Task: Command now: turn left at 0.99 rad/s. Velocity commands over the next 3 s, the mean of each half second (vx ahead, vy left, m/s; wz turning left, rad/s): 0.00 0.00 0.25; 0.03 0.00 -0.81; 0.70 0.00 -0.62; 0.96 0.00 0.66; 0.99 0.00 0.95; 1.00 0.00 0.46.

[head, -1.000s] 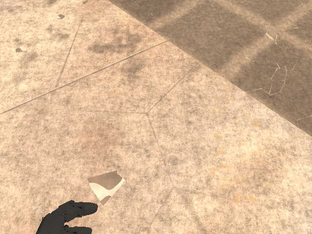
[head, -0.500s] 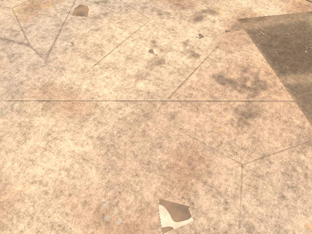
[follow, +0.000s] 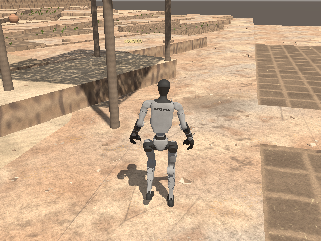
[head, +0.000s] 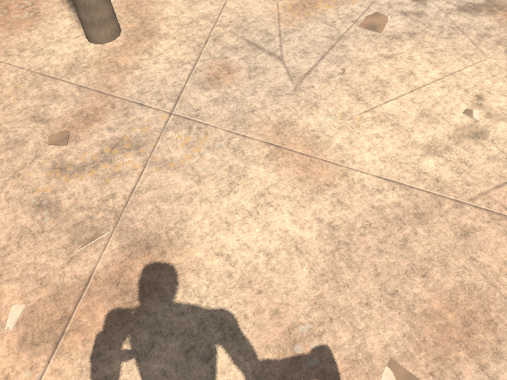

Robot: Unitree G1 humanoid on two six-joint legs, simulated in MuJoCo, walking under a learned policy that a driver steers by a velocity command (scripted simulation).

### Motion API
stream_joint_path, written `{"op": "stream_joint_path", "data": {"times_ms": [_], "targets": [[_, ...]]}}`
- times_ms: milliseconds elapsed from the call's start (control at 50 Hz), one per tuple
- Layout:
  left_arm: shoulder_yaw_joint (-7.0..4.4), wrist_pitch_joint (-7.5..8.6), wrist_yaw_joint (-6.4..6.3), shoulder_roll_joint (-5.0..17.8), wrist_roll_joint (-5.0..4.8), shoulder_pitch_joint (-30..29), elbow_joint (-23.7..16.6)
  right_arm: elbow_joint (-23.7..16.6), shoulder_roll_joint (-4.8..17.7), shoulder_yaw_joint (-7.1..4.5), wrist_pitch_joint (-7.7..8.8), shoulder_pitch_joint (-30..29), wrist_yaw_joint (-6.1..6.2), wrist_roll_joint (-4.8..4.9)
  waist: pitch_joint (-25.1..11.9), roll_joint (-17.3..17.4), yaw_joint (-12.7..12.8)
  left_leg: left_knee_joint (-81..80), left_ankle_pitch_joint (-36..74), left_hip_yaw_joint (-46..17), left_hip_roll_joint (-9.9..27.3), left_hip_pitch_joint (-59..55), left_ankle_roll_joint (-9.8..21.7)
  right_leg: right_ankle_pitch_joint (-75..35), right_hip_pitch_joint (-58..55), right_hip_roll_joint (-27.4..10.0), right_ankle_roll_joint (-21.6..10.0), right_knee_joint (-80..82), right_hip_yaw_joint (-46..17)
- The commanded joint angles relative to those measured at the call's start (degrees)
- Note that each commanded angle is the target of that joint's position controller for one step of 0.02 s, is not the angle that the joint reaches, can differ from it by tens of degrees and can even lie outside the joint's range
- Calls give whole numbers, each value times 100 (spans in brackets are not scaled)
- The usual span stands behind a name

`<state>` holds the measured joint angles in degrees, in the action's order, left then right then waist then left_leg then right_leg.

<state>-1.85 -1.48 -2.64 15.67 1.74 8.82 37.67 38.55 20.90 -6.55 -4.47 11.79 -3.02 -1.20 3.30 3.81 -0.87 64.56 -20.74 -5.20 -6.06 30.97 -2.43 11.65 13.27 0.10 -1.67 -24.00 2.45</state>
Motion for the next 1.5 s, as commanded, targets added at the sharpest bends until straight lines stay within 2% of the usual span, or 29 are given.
{"op": "stream_joint_path", "data": {"times_ms": [20, 100, 220, 240, 260, 280, 300, 320, 380, 500, 660, 700, 720, 740, 760, 800, 840, 920, 1000, 1120, 1160, 1200, 1220, 1240, 1260, 1280, 1320, 1440, 1500], "targets": [[-199, 105, -7, 732, 9, 31, -402, -384, 353, -40, -10, -102, -83, 57, -363, -1139, 156, 68, -18, 376, 378, 558, -178, -1667, -999, -1349, -862, 621, -622], [-325, 126, 74, 937, 21, 488, -247, -580, 150, 73, -49, -497, -132, 76, -529, -1342, 395, -941, -427, 579, 612, 158, -185, -2462, -1352, -1652, -936, 357, -297], [-370, 93, 266, 1067, -89, 400, -49, -445, -41, 187, 41, -139, 37, 84, -715, -1572, 107, -3477, -40, 886, 234, -1656, 236, -2903, -676, -1488, -700, -429, 28], [-327, 58, 291, 971, -170, 411, 25, -309, -54, 226, 113, 129, 102, -18, -709, -1253, -83, -4704, 1027, 748, 295, -2339, 302, -2556, -281, -1369, -439, -702, 139], [-182, 47, 341, 510, -178, 692, 26, -253, 200, 224, 207, 313, 168, -147, -1023, -256, -19, -5097, 1612, -477, 1346, -3513, 419, -991, 641, -1084, -38, -1281, 332], [40, 15, 412, -155, -140, 807, -151, -370, 564, 262, 290, -40, 232, -61, -970, 1198, 163, -4838, 3928, -1562, 2801, -3274, 1089, 1922, 1232, -388, 294, -1421, 509], [-43, -92, 370, 237, -138, 567, 29, -257, 75, 360, 344, 32, 304, -31, -1063, 600, -167, -4594, 3877, -969, 2661, -2781, 1441, 2147, 588, -592, 298, -1697, -206], [-113, -121, 405, 408, -230, 515, 41, -233, -20, 431, 357, -340, 348, -54, -703, 687, 28, -4600, 3745, -592, 2417, -2649, 1415, 2025, 720, -370, 255, -1944, -247], [-365, -131, 409, 898, -127, 909, 357, -184, 272, 337, 289, -510, 512, 20, -397, 792, 125, -4419, 4519, 231, 2047, -2691, 1260, 1583, 1193, -89, 257, -3156, -183], [-344, -281, 460, 524, -126, 670, 238, -185, -29, 369, 259, -502, 580, -47, -196, 421, 0, -4638, 2710, 606, 2266, -2664, 1350, 1283, 1651, -251, 449, -3386, -12], [-348, -280, 592, 428, -181, 570, -187, -82, 277, 185, 389, -516, 391, -30, -524, 428, 120, -3906, 2659, 1044, 2640, -2394, 1067, 1222, 531, -193, 42, -1605, 433], [-415, -172, 523, 587, -88, 1052, -64, 2, 269, 139, 365, -386, 325, 47, -649, -335, 459, -2676, 1480, 1528, 2273, -1644, 461, 111, -517, -159, -190, -275, -65], [-590, -76, 412, 1396, -25, 1292, -80, -148, -61, 210, 326, -253, 282, 20, -556, -1992, 442, -972, -763, 1975, 1480, -299, 22, -1468, -1104, -1528, -584, 522, -2237], [-751, -61, 410, 1894, -115, 1612, -86, -582, -159, 291, 222, -927, 332, -52, -593, -2218, 677, -78, -2041, 891, 551, 688, -122, -2717, -1053, -2148, -1570, 561, -3630], [-719, -75, 397, 1656, -161, 1549, -120, -501, -23, 290, 196, -902, 360, -81, -621, -1337, 646, 345, -1678, 410, 772, 920, -113, -2100, -1273, -2015, -1671, 566, -3185], [-572, -167, 311, 1231, -171, 694, -279, -332, 78, 257, 296, -758, 371, 6, -229, -851, 254, 45, -482, 218, 953, 817, -43, -1132, -806, -1305, -1296, 643, -2422], [-505, -170, 279, 1048, -214, 348, -406, -194, 186, 226, 293, -501, 367, -112, -438, -890, 132, -4, 14, 272, 850, 524, -95, -1649, -756, -932, -1116, 536, -2106], [-565, -117, 312, 1229, -191, 628, -340, -187, 82, 277, 204, -412, 355, -59, -580, -719, 208, -534, 151, 182, 712, 506, -182, -1500, -814, -739, -1046, 419, -2303], [-583, -104, 406, 1335, -82, 819, -368, -257, 298, 247, 261, -710, 252, -155, -459, -1218, 422, -1285, 121, 102, 586, 658, -220, 2840, -609, -675, -1238, 1232, -3417], [-583, 103, 433, 1390, -70, 690, -403, -386, 201, 338, 548, -1220, 200, -41, -222, -1061, 457, -2423, 258, 15, 423, 154, -180, 2280, -88, -470, -1217, 865, -3721], [-557, 132, 490, 1337, -80, 265, -539, -378, 199, 351, 601, -974, 238, 74, -221, -1079, 218, -2968, 242, 25, 345, -908, -77, 2077, 729, -333, -1092, 748, -3737], [-503, 143, 499, 1170, -71, -323, -678, -123, 296, 285, 676, 80, 372, 182, -275, -754, -485, -3844, 755, 106, 404, -3145, 94, 2209, 2266, 47, -706, 160, -3458], [-394, 227, 468, 813, -107, -269, -671, 45, 656, 180, 742, 770, 475, 79, -506, -143, -742, -4136, 263, -191, 969, -4199, 218, 2474, 2986, 455, -413, -834, -2777], [-211, 330, 425, 252, -200, -115, -769, -19, 1149, 100, 813, 1146, 532, -109, -992, 1016, -761, -5001, -1869, -2325, 2573, -4504, 545, 2422, 3290, 1066, -230, -2762, -1637], [-177, 352, 398, 420, -174, -16, -879, -61, 1361, 26, 822, 636, 476, -245, -801, 803, -349, -5598, -3088, -4135, 3106, -3822, 933, 1614, 3828, 767, -221, -3719, -1404], [-208, 330, 400, 683, -71, -86, -779, -128, 924, 101, 828, 326, 402, -207, -454, 147, -192, -5468, -2951, -3762, 2994, -3366, 1000, 1051, 3854, 345, -224, -4181, -1317], [-229, 322, 572, 756, 91, 46, -576, -88, 462, 243, 889, 322, 319, -98, -348, 31, -84, -5340, -1938, -2240, 2225, -2993, 793, 441, 3559, 195, -143, -4187, -1246], [-98, 334, 711, 705, 175, -715, -773, 420, 362, 244, 1048, 1159, 225, 64, 99, 267, -196, -5858, -672, -1381, 1738, -2787, 1314, -268, 3625, -121, 148, -3231, -587], [89, 425, 778, 392, 45, -1436, -959, 504, 356, 215, 1018, 1310, 221, 13, 217, 425, -449, -5935, 404, -969, 1521, -2160, 1295, -330, 2423, -130, 301, -1830, -139]]}}
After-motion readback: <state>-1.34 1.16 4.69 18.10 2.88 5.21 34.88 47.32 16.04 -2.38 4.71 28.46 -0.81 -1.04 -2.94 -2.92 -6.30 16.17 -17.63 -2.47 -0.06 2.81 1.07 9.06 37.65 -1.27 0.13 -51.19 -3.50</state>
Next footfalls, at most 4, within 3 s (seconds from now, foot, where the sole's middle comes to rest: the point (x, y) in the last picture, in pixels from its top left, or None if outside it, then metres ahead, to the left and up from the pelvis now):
0.26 left None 0.01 0.13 -0.78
0.70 right None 0.01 -0.08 -0.78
1.22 left None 0.18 0.06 -0.78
1.62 right None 0.23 -0.34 -0.78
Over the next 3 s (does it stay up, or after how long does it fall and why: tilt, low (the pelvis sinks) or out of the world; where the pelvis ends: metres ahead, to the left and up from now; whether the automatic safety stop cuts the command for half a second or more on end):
stays up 1.31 -0.29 -0.03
